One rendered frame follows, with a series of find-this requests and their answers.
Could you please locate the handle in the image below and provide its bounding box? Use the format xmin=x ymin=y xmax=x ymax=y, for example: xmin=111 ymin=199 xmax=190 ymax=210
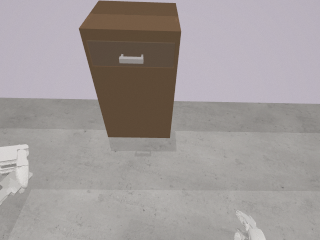
xmin=119 ymin=54 xmax=144 ymax=64

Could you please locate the robot right hand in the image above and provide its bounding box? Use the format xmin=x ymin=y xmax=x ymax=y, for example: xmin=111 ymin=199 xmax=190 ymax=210
xmin=234 ymin=210 xmax=266 ymax=240

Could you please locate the cabinet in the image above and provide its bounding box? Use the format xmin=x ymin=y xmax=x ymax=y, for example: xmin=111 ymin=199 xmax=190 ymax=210
xmin=79 ymin=0 xmax=181 ymax=138

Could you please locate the drawer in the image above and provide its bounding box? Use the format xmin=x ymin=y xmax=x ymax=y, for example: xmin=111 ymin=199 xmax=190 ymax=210
xmin=87 ymin=40 xmax=175 ymax=68

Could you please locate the robot left hand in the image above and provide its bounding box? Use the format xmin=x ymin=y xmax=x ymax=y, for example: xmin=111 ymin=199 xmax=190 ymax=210
xmin=0 ymin=144 xmax=33 ymax=206

